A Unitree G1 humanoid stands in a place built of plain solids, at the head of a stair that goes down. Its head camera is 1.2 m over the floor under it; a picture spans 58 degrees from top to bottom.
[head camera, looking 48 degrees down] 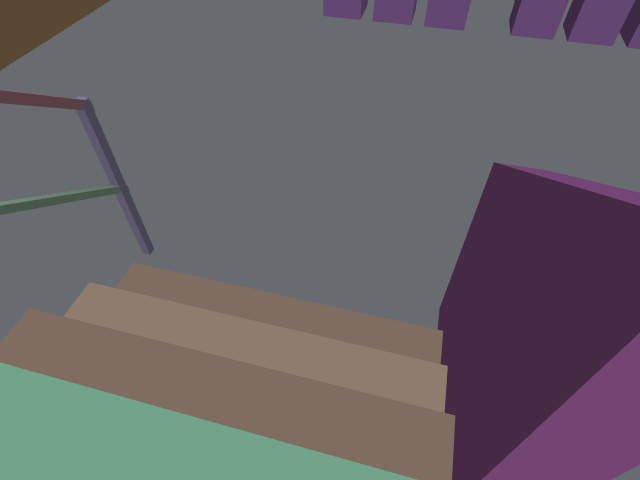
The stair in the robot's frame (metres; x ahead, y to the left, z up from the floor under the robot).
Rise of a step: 0.18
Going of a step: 0.26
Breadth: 1.57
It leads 15 degrees to the right of straight ahead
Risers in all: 4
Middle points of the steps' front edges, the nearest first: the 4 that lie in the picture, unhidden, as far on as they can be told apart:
0.45 0.40 0.00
0.70 0.33 -0.17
0.95 0.27 -0.35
1.20 0.20 -0.52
